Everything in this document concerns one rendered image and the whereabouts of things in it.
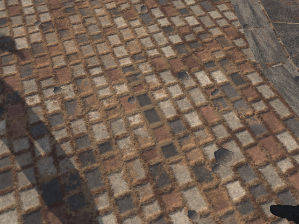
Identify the robot right hand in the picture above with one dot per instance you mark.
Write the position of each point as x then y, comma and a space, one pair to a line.
290, 212

